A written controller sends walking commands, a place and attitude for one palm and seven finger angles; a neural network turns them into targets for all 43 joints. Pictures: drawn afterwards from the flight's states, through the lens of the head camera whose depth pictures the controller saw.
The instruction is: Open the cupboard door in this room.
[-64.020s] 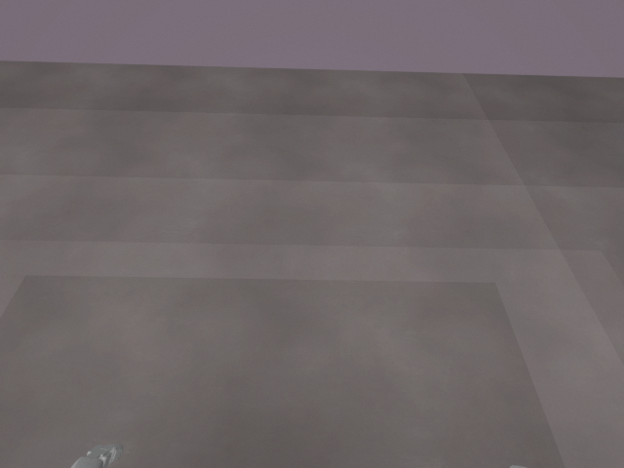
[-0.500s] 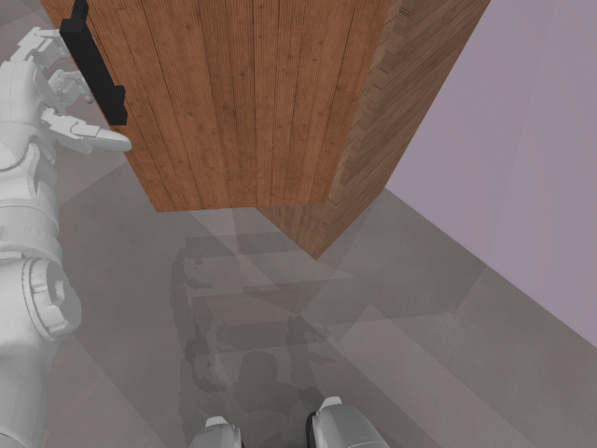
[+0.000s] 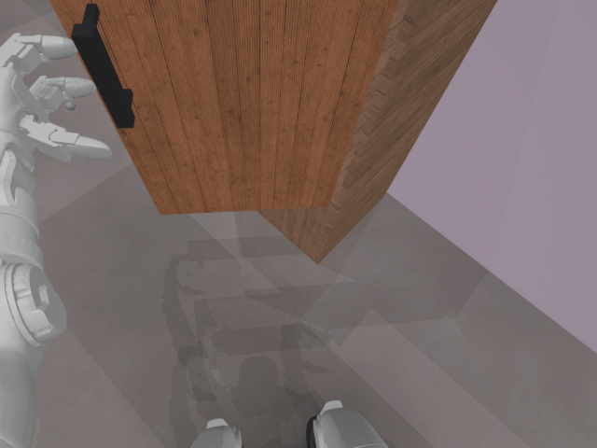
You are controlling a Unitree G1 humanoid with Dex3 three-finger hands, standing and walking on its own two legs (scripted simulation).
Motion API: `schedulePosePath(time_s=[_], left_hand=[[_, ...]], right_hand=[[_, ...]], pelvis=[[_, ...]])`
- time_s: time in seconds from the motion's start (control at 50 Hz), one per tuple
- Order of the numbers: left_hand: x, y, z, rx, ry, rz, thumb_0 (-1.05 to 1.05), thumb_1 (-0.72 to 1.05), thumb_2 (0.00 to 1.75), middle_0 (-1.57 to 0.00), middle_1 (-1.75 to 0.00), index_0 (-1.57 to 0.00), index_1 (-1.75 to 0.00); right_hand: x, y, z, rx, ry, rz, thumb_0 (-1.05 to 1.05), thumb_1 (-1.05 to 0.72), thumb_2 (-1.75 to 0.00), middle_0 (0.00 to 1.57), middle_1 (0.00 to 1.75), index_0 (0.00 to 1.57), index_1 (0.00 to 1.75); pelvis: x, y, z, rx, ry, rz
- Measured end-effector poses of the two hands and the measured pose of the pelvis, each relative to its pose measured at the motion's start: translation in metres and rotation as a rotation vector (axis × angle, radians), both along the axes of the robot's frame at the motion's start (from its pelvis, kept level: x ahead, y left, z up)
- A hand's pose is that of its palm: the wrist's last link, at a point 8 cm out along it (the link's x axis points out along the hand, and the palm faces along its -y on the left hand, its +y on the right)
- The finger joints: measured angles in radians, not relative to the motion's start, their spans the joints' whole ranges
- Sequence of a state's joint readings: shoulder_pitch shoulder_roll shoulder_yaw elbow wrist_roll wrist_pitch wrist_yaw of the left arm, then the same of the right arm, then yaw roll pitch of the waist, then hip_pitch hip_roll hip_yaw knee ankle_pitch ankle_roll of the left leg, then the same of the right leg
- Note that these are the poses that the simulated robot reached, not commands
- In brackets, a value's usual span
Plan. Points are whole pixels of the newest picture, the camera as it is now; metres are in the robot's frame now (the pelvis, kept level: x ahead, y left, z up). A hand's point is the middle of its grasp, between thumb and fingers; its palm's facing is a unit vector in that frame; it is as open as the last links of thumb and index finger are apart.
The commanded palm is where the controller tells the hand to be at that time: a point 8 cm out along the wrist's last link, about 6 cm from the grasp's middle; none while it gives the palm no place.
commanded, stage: move the hooked fingers beside the handle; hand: left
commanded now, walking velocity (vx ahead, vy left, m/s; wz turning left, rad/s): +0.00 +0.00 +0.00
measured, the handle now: (110, 71) +0.58 +0.18 +0.11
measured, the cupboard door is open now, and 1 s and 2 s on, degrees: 49 49 49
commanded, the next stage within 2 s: slide the fingers in behind the handle in 0.72 s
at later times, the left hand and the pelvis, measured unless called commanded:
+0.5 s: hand (71, 105) +0.52 +0.22 +0.11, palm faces -0.02 -1.00 +0.00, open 14.0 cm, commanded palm +0.51 +0.26 +0.11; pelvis +0.00 +0.00 +0.00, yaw +0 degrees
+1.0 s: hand (77, 106) +0.53 +0.21 +0.11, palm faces -0.04 -1.00 +0.00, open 14.0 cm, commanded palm +0.51 +0.25 +0.11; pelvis +0.00 +0.00 +0.00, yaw +0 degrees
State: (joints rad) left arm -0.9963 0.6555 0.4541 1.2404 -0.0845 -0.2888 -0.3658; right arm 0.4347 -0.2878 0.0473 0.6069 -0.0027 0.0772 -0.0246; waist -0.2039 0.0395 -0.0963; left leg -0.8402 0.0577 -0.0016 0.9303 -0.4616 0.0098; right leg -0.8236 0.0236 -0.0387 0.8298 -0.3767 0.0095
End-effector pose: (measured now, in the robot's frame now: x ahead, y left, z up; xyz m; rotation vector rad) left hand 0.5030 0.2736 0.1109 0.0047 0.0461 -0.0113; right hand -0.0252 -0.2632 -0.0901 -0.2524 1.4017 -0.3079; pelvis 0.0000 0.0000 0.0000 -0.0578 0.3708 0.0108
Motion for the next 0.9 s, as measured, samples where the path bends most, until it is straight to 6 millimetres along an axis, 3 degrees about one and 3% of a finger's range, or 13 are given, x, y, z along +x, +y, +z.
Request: schedulePosePath(time_s=[0.58, 0.9], left_hand=[[0.001, 0.001, 0.0, -0.002, 0.0, -0.004, -0.02, -0.5, 0.3, -0.3, -1.2, -0.3, -1.2], [0.002, 0.003, -0.003, 0.001, 0.005, -0.014, -0.02, -0.5, 0.3, -0.3, -1.2, -0.3, -1.2]], right_hand=[[-0.011, 0.008, -0.002, 0.011, 0.015, -0.011, 0.0, -0.91, -0.9, 0.2, 0.3, 0.21, 0.3], [-0.008, 0.002, 0.0, -0.01, 0.018, 0.004, 0.0, -0.91, -0.9, 0.2, 0.3, 0.21, 0.3]], pelvis=[[-0.003, 0.003, -0.002, -0.004, 0.003, -0.002], [-0.004, 0.003, -0.003, -0.006, 0.011, 0.004]])
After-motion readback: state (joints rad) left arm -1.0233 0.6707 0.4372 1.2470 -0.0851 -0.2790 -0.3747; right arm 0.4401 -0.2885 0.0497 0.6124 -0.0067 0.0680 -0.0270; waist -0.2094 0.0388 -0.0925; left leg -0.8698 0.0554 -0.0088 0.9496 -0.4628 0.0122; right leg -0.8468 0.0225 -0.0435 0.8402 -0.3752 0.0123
